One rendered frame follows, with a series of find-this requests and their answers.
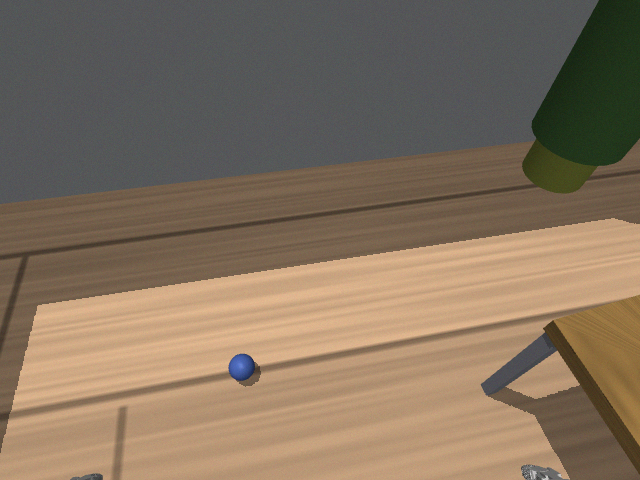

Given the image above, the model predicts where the chair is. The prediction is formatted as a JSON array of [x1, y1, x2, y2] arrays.
[[481, 295, 640, 475]]

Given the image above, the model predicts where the potted plant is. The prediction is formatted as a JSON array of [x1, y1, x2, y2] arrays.
[[522, 0, 640, 194]]

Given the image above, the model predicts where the ball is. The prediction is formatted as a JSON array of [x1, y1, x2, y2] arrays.
[[229, 354, 255, 381]]

